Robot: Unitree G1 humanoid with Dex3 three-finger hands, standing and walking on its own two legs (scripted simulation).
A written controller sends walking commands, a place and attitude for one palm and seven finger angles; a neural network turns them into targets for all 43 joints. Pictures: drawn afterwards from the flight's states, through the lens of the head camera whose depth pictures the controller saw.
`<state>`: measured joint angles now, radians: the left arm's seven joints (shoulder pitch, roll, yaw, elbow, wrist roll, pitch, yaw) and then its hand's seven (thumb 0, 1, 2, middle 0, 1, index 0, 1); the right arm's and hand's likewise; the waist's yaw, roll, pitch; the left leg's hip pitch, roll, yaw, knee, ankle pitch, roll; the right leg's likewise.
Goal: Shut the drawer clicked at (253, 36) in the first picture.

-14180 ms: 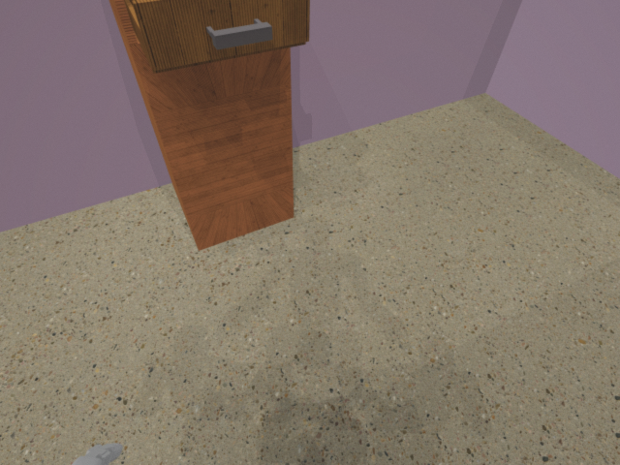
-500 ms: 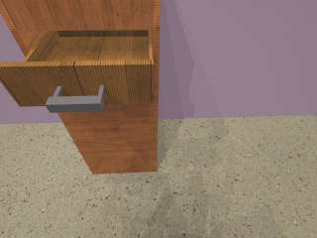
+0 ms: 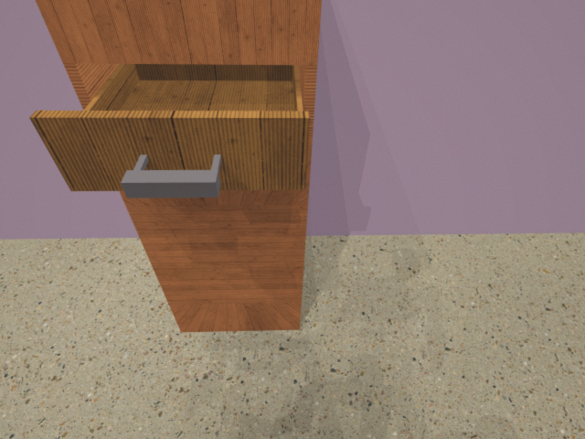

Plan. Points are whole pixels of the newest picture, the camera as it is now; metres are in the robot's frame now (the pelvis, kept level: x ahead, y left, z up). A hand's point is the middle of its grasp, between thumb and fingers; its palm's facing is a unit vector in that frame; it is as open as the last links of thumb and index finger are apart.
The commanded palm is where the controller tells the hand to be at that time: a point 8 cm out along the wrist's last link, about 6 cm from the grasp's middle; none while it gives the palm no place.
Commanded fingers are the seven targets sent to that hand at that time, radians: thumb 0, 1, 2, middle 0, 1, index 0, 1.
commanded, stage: come to a stop and stand still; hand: left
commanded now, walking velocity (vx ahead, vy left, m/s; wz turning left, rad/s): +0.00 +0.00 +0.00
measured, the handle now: (176, 172) +0.43 +0.20 +0.15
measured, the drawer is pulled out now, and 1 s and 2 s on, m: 0.17 0.17 0.17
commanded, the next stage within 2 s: look again from close up in 0.22 s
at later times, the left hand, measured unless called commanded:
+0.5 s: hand out of the picture +0.03 +0.19 -0.16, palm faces +0.02 -0.97 -0.23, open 7.4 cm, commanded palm none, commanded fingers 0.00 0.90 0.90 -0.20 -0.30 -0.20 -0.30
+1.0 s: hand out of the picture +0.06 +0.18 -0.15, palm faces +0.08 -0.98 -0.21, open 7.3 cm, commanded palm +0.12 +0.22 -0.04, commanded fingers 0.00 0.90 0.90 -0.26 -0.37 -0.26 -0.37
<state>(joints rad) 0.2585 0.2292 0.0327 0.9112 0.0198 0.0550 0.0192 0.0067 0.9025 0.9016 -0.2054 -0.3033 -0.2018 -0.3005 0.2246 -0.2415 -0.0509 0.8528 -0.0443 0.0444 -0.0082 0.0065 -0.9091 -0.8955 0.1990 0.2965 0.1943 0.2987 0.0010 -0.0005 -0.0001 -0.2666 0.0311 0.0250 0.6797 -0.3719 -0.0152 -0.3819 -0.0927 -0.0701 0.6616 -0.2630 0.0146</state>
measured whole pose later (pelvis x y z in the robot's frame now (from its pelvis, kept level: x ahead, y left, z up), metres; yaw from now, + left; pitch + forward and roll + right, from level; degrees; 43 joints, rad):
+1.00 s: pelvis +0.02 +0.00 +0.02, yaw -1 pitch -2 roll +0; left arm 0.32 0.16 0.02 0.91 -0.03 0.06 0.04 0.01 0.91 0.90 -0.20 -0.30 -0.20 -0.30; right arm 0.30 -0.16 -0.01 1.04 0.00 -0.01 -0.02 0.01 -0.91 -0.90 0.20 0.30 0.20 0.30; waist 0.00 0.00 0.04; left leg -0.15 0.03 0.05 0.50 -0.32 -0.02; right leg -0.28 -0.07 -0.04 0.49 -0.17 0.04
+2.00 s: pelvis +0.05 +0.00 -0.01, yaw +2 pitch +2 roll -1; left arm 0.55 0.20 0.07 -0.58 -0.21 -0.04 -0.13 0.02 0.89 0.90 -1.07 -1.25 -1.07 -1.24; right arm 0.28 -0.25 0.03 0.54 0.04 -0.33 -0.05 0.02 -0.90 -0.90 0.20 0.30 0.20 0.30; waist 0.05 0.05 -0.08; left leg -0.32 0.04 -0.02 0.76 -0.48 -0.02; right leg -0.42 -0.07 -0.08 0.74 -0.35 0.03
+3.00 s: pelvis +0.02 -0.02 +0.01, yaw +1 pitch -6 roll +0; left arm 0.07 0.26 0.22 -0.60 -0.29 0.50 -0.11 0.02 0.89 0.90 -1.41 -1.60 -1.40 -1.60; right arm 0.15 -0.25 0.10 0.64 0.07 -0.25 -0.06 0.02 -0.90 -0.90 0.20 0.30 0.20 0.30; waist 0.08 0.07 -0.04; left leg -0.10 0.04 0.00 0.54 -0.34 -0.03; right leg -0.23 -0.06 -0.07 0.56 -0.24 0.02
